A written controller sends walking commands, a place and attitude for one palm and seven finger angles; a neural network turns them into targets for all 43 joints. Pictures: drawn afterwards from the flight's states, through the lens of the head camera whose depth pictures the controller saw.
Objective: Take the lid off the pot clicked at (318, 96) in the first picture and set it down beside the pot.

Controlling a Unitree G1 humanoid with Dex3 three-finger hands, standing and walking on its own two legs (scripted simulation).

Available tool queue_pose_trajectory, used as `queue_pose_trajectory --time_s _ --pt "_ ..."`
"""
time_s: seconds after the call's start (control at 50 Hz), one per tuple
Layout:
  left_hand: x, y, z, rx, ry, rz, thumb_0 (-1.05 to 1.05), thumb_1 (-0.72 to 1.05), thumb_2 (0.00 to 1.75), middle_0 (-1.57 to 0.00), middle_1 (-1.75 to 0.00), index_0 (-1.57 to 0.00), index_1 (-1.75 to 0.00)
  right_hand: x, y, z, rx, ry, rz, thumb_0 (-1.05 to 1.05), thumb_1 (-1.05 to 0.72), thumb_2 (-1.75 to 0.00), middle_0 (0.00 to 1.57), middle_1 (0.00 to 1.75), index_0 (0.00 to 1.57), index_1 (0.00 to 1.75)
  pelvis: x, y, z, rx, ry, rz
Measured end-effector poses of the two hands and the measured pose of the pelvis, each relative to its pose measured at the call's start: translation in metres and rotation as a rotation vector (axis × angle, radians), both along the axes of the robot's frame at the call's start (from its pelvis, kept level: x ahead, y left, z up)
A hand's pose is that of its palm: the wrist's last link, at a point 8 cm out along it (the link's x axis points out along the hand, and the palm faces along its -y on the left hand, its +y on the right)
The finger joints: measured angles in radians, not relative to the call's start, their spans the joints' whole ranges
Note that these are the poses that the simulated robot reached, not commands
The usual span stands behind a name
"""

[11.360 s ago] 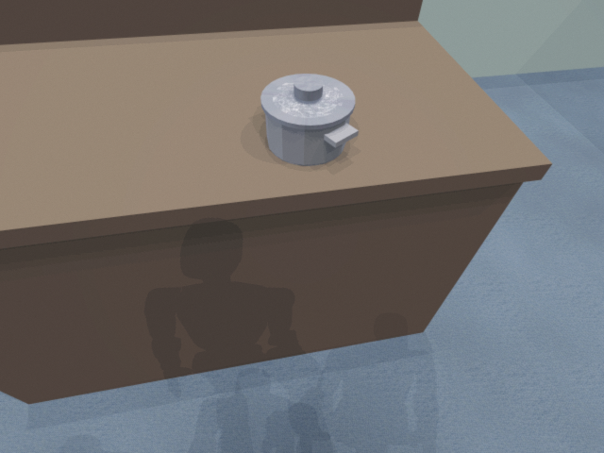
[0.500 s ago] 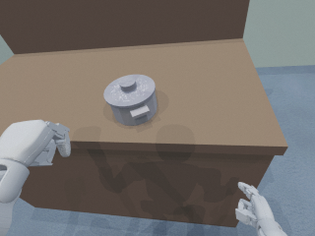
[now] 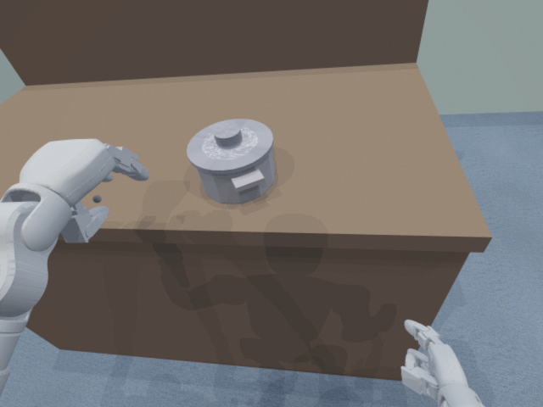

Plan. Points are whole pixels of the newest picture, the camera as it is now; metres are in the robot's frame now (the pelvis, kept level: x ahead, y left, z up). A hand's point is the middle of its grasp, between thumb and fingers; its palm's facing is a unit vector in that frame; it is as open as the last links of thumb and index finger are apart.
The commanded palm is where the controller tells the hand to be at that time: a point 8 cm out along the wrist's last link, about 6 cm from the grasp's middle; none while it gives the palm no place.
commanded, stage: reach forward and open the fingers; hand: left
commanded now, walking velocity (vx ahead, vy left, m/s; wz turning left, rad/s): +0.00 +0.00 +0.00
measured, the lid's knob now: (227, 134) +0.52 +0.15 +0.15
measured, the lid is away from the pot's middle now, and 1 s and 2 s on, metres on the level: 0.00 0.00 0.00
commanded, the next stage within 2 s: move the open hand above the knob in 0.30 s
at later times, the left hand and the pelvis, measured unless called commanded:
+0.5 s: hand (120, 175) +0.33 +0.24 +0.22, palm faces -0.04 +0.05 -1.00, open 9.8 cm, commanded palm +0.30 +0.24 +0.29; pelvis +0.01 +0.01 +0.00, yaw +0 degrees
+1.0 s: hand (158, 165) +0.37 +0.20 +0.20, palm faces -0.10 -0.06 -0.99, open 9.9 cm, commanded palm +0.35 +0.21 +0.29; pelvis +0.02 +0.00 +0.00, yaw +0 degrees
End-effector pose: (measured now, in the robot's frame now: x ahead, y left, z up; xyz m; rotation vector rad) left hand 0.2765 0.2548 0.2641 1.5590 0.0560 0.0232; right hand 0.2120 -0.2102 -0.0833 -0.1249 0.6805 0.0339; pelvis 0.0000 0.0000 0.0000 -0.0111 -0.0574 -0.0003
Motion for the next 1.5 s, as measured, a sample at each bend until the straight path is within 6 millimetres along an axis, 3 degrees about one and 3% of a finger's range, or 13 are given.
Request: queue_pose_trajectory --time_s 0.14,0.28,0.44,0.58,0.74,0.88,0.94,1.04,1.1,1.2,1.26,1.36,1.5 --pt "0.008 -0.018 -0.012 0.029 0.039 -0.086 0.0 -0.35 1.7 -0.91 -0.11 -0.91 -0.12 -0.003 0.003 0.0 -0.013 -0.003 -0.005 0.01 -0.9 -0.9 0.2 0.3 0.2 0.3 -0.002 0.004 -0.001 0.004 -0.005 -0.004" --pt "0.024 0.0 0.024 0.014 -0.064 -0.009 0.0 -0.36 1.69 -0.9 -0.09 -0.9 -0.09 -0.002 0.006 0.0 0.005 0.001 -0.003 0.01 -0.9 -0.9 0.2 0.3 0.2 0.3 0.0 0.005 -0.001 0.003 0.004 -0.003" --pt "0.031 -0.02 -0.005 0.027 0.045 -0.066 0.0 -0.36 1.69 -0.89 -0.08 -0.89 -0.09 0.004 0.009 0.0 0.007 0.001 0.009 0.01 -0.9 -0.9 0.2 0.3 0.2 0.3 0.005 0.006 -0.001 0.007 0.01 -0.004" --pt "0.049 -0.008 0.026 0.013 -0.032 0.0 0.0 -0.37 1.7 -0.9 -0.08 -0.9 -0.09 0.01 0.007 -0.002 0.005 0.019 0.012 0.01 -0.9 -0.9 0.2 0.3 0.2 0.3 0.009 0.004 0.0 0.006 0.019 0.005" --pt "0.059 -0.047 -0.008 0.004 0.069 -0.108 0.0 -0.37 1.7 -0.89 -0.08 -0.89 -0.09 0.017 0.006 -0.001 0.011 0.022 0.015 0.01 -0.9 -0.9 0.2 0.3 0.2 0.3 0.015 0.002 -0.001 0.011 0.022 0.002" --pt "0.081 -0.026 0.036 -0.004 -0.044 0.005 0.0 -0.37 1.7 -0.9 -0.08 -0.9 -0.09 0.016 -0.002 -0.004 0.021 0.043 -0.004 0.01 -0.9 -0.9 0.2 0.3 0.2 0.3 0.019 -0.002 0.0 0.012 0.037 -0.003" --pt "0.08 -0.027 0.024 -0.055 -0.008 0.043 0.0 -0.37 1.7 -0.89 -0.08 -0.89 -0.09 0.014 -0.005 -0.006 0.045 0.059 -0.008 0.01 -0.91 -0.9 0.2 0.3 0.2 0.3 0.023 -0.001 0.0 0.012 0.045 -0.005" --pt "0.078 -0.065 -0.014 -0.016 0.108 -0.108 0.0 -0.37 1.7 -0.89 -0.08 -0.89 -0.09 0.017 -0.007 -0.006 0.016 0.057 -0.007 0.01 -0.91 -0.9 0.2 0.3 0.2 0.3 0.022 -0.003 -0.001 0.015 0.029 0.0" --pt "0.086 -0.07 0.004 0.062 0.065 -0.143 0.0 -0.37 1.7 -0.9 -0.08 -0.9 -0.09 0.018 -0.009 -0.005 -0.01 0.045 -0.013 0.01 -0.91 -0.9 0.2 0.3 0.2 0.3 0.021 -0.005 -0.001 0.016 0.023 0.002" --pt "0.106 -0.04 0.042 -0.036 -0.038 0.025 0.0 -0.37 1.7 -0.9 -0.08 -0.9 -0.09 0.012 -0.012 -0.008 0.022 0.071 -0.025 0.01 -0.91 -0.9 0.2 0.3 0.2 0.3 0.022 -0.007 0.0 0.016 0.046 -0.002" --pt "0.107 -0.043 0.023 -0.063 0.022 0.057 0.0 -0.36 1.7 -0.89 -0.08 -0.89 -0.09 0.009 -0.013 -0.01 0.05 0.088 -0.029 0.01 -0.91 -0.9 0.2 0.3 0.2 0.3 0.024 -0.006 0.0 0.016 0.053 -0.002" --pt "0.11 -0.087 -0.018 0.006 0.15 -0.12 0.0 -0.36 1.7 -0.89 -0.08 -0.89 -0.09 0.008 -0.015 -0.011 0.013 0.088 -0.036 0.01 -0.91 -0.9 0.2 0.3 0.2 0.3 0.023 -0.006 -0.001 0.017 0.033 0.003" --pt "0.15 -0.068 0.04 -0.039 0.013 0.002 0.0 -0.37 1.7 -0.9 -0.08 -0.9 -0.09 -0.007 -0.022 -0.014 0.001 0.114 -0.084 0.01 -0.91 -0.89 0.2 0.3 0.2 0.3 0.025 -0.009 0.0 0.02 0.054 -0.005"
